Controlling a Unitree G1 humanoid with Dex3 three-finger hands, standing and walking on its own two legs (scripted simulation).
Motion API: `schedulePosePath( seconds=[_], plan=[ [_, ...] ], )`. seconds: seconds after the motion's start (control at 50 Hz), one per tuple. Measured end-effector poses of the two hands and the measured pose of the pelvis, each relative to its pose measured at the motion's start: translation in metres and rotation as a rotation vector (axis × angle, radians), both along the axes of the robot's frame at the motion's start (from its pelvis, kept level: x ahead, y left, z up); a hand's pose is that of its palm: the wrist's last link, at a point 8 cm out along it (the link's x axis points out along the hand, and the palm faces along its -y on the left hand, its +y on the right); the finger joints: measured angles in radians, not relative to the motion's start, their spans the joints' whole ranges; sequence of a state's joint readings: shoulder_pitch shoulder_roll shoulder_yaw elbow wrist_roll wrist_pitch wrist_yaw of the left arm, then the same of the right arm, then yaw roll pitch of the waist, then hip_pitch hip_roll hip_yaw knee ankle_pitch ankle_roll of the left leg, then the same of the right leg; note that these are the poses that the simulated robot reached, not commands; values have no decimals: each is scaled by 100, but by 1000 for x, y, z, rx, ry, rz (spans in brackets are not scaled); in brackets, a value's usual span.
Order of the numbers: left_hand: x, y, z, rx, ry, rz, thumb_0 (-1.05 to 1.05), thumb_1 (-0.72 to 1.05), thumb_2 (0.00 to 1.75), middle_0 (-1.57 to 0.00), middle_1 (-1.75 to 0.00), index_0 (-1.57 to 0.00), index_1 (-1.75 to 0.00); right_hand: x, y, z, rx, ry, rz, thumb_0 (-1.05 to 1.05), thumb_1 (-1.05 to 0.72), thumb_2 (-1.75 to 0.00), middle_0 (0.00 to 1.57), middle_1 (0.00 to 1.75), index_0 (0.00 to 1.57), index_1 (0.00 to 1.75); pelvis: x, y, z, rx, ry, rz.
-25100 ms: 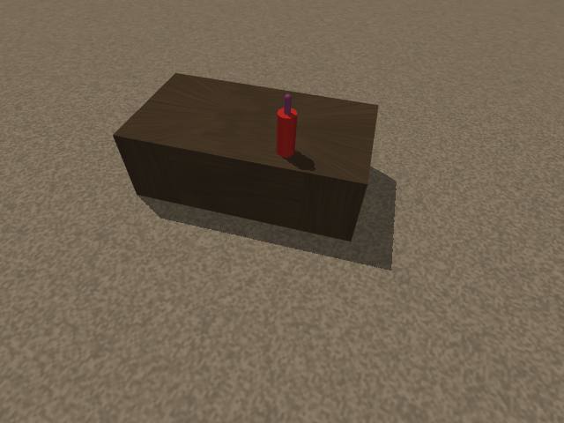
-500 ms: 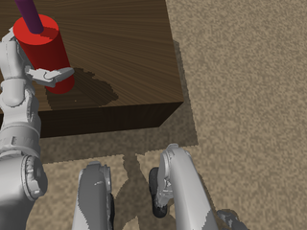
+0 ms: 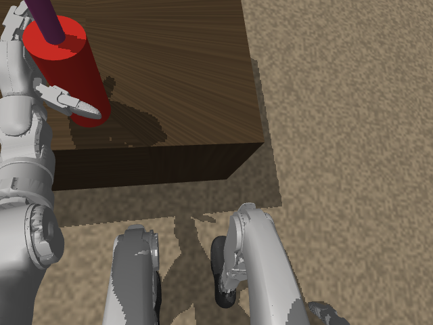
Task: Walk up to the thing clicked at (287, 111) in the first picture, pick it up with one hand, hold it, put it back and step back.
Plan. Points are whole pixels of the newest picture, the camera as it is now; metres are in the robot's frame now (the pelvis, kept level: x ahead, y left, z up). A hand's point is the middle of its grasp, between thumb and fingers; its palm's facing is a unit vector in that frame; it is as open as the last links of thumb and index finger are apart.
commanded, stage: withdraw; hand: left
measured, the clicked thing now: (68, 64) +0.54 +0.17 +0.02
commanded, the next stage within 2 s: rise in 0.24 s
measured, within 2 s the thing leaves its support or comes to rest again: rests again in 0.16 s
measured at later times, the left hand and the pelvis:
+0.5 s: hand out of the picture +0.55 +0.26 +0.12, palm faces +0.10 -0.98 -0.20, open 17.3 cm; pelvis +0.02 +0.01 +0.11, yaw -2 degrees
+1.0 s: hand out of the picture +0.46 +0.26 +0.16, palm faces +0.12 -0.93 -0.35, open 17.2 cm; pelvis +0.09 +0.01 +0.24, yaw -2 degrees
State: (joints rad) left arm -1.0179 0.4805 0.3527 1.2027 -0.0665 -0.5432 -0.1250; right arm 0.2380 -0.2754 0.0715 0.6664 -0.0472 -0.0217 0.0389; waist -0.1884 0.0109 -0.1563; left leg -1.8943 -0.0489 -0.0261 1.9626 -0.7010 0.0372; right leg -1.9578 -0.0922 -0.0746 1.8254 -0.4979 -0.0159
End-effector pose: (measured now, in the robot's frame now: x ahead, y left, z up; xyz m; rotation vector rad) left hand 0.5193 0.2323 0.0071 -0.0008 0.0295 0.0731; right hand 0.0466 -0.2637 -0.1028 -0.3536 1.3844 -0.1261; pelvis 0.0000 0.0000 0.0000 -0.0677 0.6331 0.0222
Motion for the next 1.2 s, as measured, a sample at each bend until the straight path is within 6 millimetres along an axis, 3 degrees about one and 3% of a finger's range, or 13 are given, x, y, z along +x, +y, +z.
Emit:
schedulePosePath(
  seconds=[0.14, 0.28, 0.4, 0.56, 0.7, 0.78, 0.84, 0.92, 1.06, 1.2],
  plan=[
    [6, 11, 12, 27, -3, -5, -1, -60, 9, -14, -7, -13, -8, 8, 1, 5, -17, -33, -13, 0, -89, -90, 21, 30, 21, 30, 0, 3, 5, -7, -6, -3],
    [13, 52, 72, 56, -29, 66, -2, -57, 7, -7, -2, -6, -3, 10, 10, 30, -10, -41, -57, 0, -89, -90, 21, 30, 21, 30, 6, 5, 32, -8, -27, -6],
    [13, 70, 118, 76, 61, 33, -2, -52, 6, -4, -1, -4, -1, 10, 13, 70, -19, -57, -67, 0, -88, -90, 21, 30, 21, 30, 14, 9, 69, -9, -59, -14],
    [4, 82, 135, 205, 353, 99, -1, -48, 9, -4, -3, -4, -3, 9, 13, 134, -44, -35, -110, 0, -85, -89, 21, 30, 21, 31, 25, 13, 129, -9, -118, -30],
    [-5, 122, 197, 241, 394, 287, -1, -50, 8, -6, -5, -6, -5, 6, 13, 191, -64, -19, -143, 0, -87, -90, 21, 30, 21, 31, 46, 11, 179, -5, -189, -27],
    [-15, 131, 213, 285, 474, 314, -1, -50, 8, -6, -6, -6, -5, 1, 12, 212, -54, 13, -149, 0, -88, -90, 21, 30, 21, 31, 57, 11, 200, -7, -219, -26],
    [-26, 124, 212, 327, 540, 281, -1, -50, 8, -6, -6, -6, -6, 5, 11, 224, -41, 11, -151, 0, -89, -90, 21, 30, 21, 31, 65, 13, 213, -5, -241, -27],
    [-48, 97, 198, 322, 617, 210, -1, -50, 8, -6, -6, -6, -6, 22, 10, 236, -28, -44, -170, 1, -89, -90, 21, 30, 21, 31, 75, 13, 228, 2, -275, -35],
    [-106, 51, 189, 243, 664, 161, -1, -49, 9, -6, -6, -7, -6, 82, 9, 260, -23, -249, -191, 1, -89, -90, 21, 30, 21, 30, 92, 10, 252, 16, -364, -41],
    [-157, 35, 205, 225, 645, 180, -1, -48, 9, -7, -6, -7, -6, 147, 12, 278, 1, -434, -119, 1, -90, -90, 21, 30, 21, 30, 99, 2, 263, 26, -443, -29]
  ],
)
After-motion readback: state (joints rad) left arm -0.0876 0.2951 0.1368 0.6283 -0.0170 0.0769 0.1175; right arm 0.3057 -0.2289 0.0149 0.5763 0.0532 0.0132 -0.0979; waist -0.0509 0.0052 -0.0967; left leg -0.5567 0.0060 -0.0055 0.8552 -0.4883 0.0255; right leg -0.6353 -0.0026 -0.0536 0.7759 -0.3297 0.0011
